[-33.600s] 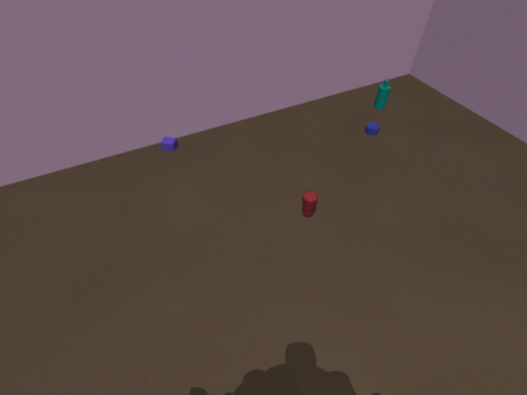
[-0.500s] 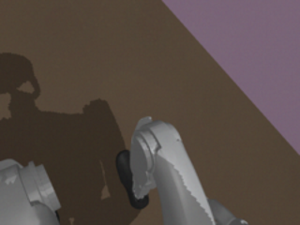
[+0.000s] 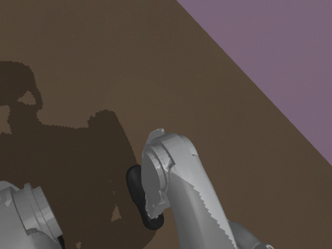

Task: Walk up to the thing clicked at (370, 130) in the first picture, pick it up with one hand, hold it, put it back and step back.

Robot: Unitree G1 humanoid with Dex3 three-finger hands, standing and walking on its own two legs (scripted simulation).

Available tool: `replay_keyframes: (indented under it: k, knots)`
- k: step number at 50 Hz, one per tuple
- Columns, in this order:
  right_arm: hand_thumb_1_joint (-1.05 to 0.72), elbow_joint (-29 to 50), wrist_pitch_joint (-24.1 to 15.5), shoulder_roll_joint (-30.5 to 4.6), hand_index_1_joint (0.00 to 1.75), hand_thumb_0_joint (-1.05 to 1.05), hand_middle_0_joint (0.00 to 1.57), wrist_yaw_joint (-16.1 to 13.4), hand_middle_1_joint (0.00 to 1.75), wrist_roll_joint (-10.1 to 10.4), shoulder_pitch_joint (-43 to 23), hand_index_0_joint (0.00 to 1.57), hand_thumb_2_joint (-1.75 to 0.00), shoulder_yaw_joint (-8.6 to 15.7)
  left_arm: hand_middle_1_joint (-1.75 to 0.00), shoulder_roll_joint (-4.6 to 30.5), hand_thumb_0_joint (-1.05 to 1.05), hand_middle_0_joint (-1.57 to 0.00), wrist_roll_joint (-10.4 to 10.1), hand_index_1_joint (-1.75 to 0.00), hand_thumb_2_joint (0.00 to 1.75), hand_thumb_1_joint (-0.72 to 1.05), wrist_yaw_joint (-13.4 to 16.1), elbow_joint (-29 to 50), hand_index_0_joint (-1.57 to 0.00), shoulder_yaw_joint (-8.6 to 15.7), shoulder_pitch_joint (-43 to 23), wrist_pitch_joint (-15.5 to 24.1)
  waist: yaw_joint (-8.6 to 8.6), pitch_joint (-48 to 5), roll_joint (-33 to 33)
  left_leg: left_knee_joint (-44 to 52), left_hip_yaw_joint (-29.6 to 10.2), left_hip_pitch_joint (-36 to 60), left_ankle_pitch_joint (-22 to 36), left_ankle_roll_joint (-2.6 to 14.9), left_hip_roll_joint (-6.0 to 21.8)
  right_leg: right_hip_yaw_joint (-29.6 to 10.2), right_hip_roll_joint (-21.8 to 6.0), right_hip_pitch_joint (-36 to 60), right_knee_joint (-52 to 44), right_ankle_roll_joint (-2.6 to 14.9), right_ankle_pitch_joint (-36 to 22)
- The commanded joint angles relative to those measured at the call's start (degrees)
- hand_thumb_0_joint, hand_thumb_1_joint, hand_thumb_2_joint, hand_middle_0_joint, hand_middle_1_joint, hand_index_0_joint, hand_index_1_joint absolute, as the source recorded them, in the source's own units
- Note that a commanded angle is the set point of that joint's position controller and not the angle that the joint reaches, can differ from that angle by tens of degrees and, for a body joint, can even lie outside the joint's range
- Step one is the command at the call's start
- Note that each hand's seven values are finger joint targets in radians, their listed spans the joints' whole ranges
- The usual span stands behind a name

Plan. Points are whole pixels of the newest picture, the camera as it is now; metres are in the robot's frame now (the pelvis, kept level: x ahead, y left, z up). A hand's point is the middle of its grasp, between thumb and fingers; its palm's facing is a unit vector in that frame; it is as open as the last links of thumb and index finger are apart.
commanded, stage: close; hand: left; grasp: from above
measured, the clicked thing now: out of the picture +0.46 +0.38 -0.28
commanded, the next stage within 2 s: settle in 0.30 s
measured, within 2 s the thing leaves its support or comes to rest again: leaves its support in 0.70 s
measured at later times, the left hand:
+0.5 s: hand out of the picture +0.44 +0.37 -0.25, palm faces -0.43 -0.18 -0.89, open 9.9 cm
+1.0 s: hand out of the picture +0.45 +0.40 -0.18, palm faces -0.41 -0.15 -0.90, open 9.8 cm
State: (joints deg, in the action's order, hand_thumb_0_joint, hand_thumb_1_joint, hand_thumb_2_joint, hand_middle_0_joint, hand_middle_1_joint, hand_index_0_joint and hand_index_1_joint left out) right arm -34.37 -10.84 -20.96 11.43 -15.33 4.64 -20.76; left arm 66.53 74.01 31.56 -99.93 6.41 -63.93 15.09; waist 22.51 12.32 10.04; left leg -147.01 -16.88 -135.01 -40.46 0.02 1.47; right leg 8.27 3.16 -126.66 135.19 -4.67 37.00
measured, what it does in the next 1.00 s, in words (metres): stands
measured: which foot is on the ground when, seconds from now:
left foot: down 0.00-1.00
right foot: down 0.00-1.00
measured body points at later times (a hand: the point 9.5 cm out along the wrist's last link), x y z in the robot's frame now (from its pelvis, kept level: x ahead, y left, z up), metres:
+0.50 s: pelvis +0.00 +0.00 +0.00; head +0.28 +0.15 +0.32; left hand +0.46 +0.38 -0.20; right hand +0.07 -0.26 -0.04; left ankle +0.06 +0.13 -0.27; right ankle +0.13 -0.13 -0.27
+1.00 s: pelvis +0.00 +0.00 +0.01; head +0.25 +0.14 +0.36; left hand +0.46 +0.40 -0.13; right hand +0.11 -0.26 -0.05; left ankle +0.06 +0.13 -0.27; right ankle +0.13 -0.13 -0.27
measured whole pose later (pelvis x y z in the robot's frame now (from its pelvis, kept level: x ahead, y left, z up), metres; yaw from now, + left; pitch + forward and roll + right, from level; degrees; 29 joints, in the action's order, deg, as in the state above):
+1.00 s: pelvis +0.00 +0.00 +0.01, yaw +2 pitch +31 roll -15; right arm -34.8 -6.2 -19.6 11.7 -11.5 6.2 -12.8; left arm 57.4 70.9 19.8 -83.4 6.1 -58.7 10.9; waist 17.3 3.7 3.9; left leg -143.9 -14.2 -136.3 -40.0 0.4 0.7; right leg 6.8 1.3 -127.7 133.8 -3.4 38.3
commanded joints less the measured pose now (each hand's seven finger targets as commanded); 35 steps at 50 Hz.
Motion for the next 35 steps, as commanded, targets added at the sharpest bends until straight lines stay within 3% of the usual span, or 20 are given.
replay_keyframes:
  k: [1,3,7,10,12,15,19,22,25,27,28,29,31,34,35]
  knots:
    - [-0.89,-0.6,0.4,-19.6,0.30,0.00,0.20,-1.1,0.30,0.4,9.3,0.20,-0.90,5.9,-0.84,13.9,0.00,-0.61,-1.2,-0.77,0.60,0.32,1.4,4.9,-0.67,0.7,-10.2,-0.3,2.50,-35.4,-31.7,16.3,5.6,28.5,11.1,-0.18,2.2,8.1,1.8,18.0,-10.3,4.96,-12.4]
    - [-0.89,-0.7,0.5,-19.6,0.30,0.00,0.20,-1.1,0.30,0.4,9.9,0.20,-0.90,6.2,-0.83,13.6,0.00,-0.64,-1.1,-0.76,0.58,0.37,1.3,8.2,-0.71,0.3,-12.6,0.3,2.45,-36.3,-33.1,15.7,6.2,29.0,12.5,-0.24,2.0,7.8,1.6,18.0,-9.9,5.12,-13.6]
    - [-0.89,-0.9,0.7,-19.4,0.30,0.00,0.20,-1.1,0.30,0.4,9.7,0.20,-0.90,6.0,-0.80,13.5,0.00,-0.72,-1.2,-0.75,0.60,0.45,0.9,5.7,-0.77,0.0,-10.3,0.1,2.96,-35.2,-31.7,15.6,6.5,28.1,12.5,0.07,2.1,7.6,1.9,19.4,-10.8,4.87,-13.5]
    - [-0.89,-1.4,1.1,-19.4,0.30,0.00,0.20,-1.2,0.30,0.0,10.6,0.20,-0.90,6.0,-0.79,14.2,0.00,-0.76,-1.0,-0.74,0.62,0.49,1.4,7.1,-0.81,0.9,-11.1,0.3,2.14,-37.5,-33.0,15.6,6.4,29.6,14.7,-0.11,2.1,7.9,1.8,19.8,-10.3,5.00,-15.0]
    - [-0.89,-1.5,1.2,-19.3,0.30,0.00,0.20,-1.2,0.30,-0.1,10.3,0.20,-0.90,6.1,-0.80,12.7,0.00,-0.77,-0.7,-0.74,0.62,0.51,1.3,6.8,-0.82,-0.3,-11.0,0.4,2.69,-36.3,-33.7,15.9,5.9,30.0,15.1,-0.30,2.2,8.3,1.9,18.5,-9.9,5.15,-15.0]
    - [-0.89,-1.4,1.2,-19.3,0.30,0.00,0.20,-1.4,0.30,0.2,9.9,0.20,-0.90,6.2,-0.79,12.9,0.00,-0.79,-1.2,-0.74,0.63,0.54,1.4,5.9,-0.84,-0.3,-10.8,0.4,2.77,-34.7,-31.8,16.3,6.4,27.7,11.5,-0.08,2.0,7.9,1.8,18.9,-10.9,5.13,-12.8]
    - [-0.89,-1.2,1.2,-19.2,0.30,0.00,0.20,-1.4,0.30,0.1,9.8,0.20,-0.90,6.2,-0.78,12.5,0.00,-0.85,-1.0,-0.73,0.64,0.61,1.0,6.8,-0.90,-0.7,-10.7,0.1,2.61,-35.1,-32.4,16.0,6.2,29.4,12.4,-0.14,2.1,7.9,1.8,18.3,-10.7,5.03,-13.1]
    - [-0.90,-1.2,1.3,-19.2,0.30,0.00,0.20,-1.4,0.30,0.2,10.1,0.20,-0.90,6.0,-0.80,13.8,0.00,-0.84,-1.2,-0.74,0.65,0.53,1.3,6.8,-0.90,0.3,-11.4,0.0,2.41,-36.3,-31.8,16.2,6.3,28.6,12.2,0.01,2.0,7.9,1.6,19.0,-10.8,4.97,-13.2]
    - [-0.91,-0.9,1.2,-19.0,0.30,0.00,0.20,-1.6,0.30,0.4,9.8,0.20,-0.90,6.4,-0.81,12.8,0.00,-0.84,-1.7,-0.75,0.67,0.52,0.6,7.3,-0.89,-0.5,-11.7,-0.4,2.66,-37.0,-33.4,16.5,6.3,30.2,13.1,-0.29,2.1,7.7,1.6,18.8,-10.6,5.22,-13.7]
    - [-0.90,-1.4,1.3,-19.5,0.30,0.00,0.20,-1.4,0.30,0.5,11.0,0.20,-0.90,6.8,-0.80,15.0,0.00,-0.83,-1.2,-0.74,0.64,0.52,0.1,11.3,-0.89,1.4,-13.6,-0.8,1.48,-40.8,-37.0,16.6,5.9,33.8,16.3,-0.79,2.2,7.8,1.3,18.0,-9.6,5.48,-15.3]
    - [-0.91,-1.1,1.5,-18.8,0.30,0.00,0.20,-1.4,0.30,0.4,10.5,0.20,-0.90,6.8,-0.80,14.1,0.00,-0.84,-1.5,-0.75,0.66,0.52,0.0,8.7,-0.89,0.9,-11.6,-1.2,1.38,-39.7,-36.1,16.6,6.6,32.0,14.7,-0.50,2.1,7.6,1.5,18.8,-10.1,5.55,-14.3]
    - [-0.91,-0.7,1.5,-18.8,0.30,0.00,0.20,-1.4,0.30,0.6,10.3,0.20,-0.90,7.1,-0.78,13.5,0.00,-0.86,-1.9,-0.73,0.67,0.53,-0.4,11.7,-0.91,0.5,-13.0,-1.1,1.49,-40.6,-36.3,16.7,6.6,32.5,15.2,-0.50,2.1,7.6,1.6,18.8,-10.4,5.45,-14.8]
    - [-0.90,-0.8,1.8,-19.1,0.30,0.00,0.20,-1.4,0.30,0.7,10.8,0.20,-0.90,7.4,-0.80,15.3,0.00,-0.87,-1.1,-0.75,0.68,0.56,-0.4,14.6,-0.92,2.3,-13.3,-1.4,0.60,-42.5,-38.4,16.1,6.9,33.7,16.9,-0.75,2.0,7.5,1.4,18.8,-10.0,5.78,-15.8]
    - [-0.90,-0.7,1.8,-18.8,0.30,0.00,0.20,-1.1,0.30,1.1,10.3,0.20,-0.90,8.4,-0.78,13.9,0.00,-0.92,-1.2,-0.74,0.70,0.61,-1.7,17.0,-0.97,2.4,-12.5,-1.9,-0.11,-42.6,-40.7,16.2,7.3,35.1,18.1,-1.22,1.9,7.4,1.2,16.6,-9.5,6.34,-15.8]
    - [-0.90,-0.7,2.1,-19.2,0.30,0.00,0.20,-1.2,0.30,1.1,10.3,0.20,-0.90,8.6,-0.80,15.8,0.00,-0.93,-1.4,-0.75,0.71,0.63,-1.8,18.3,-0.97,4.3,-11.5,-1.9,-0.87,-44.0,-41.2,16.8,7.3,34.9,18.0,-1.21,1.8,7.5,1.3,17.7,-9.9,6.46,-15.5]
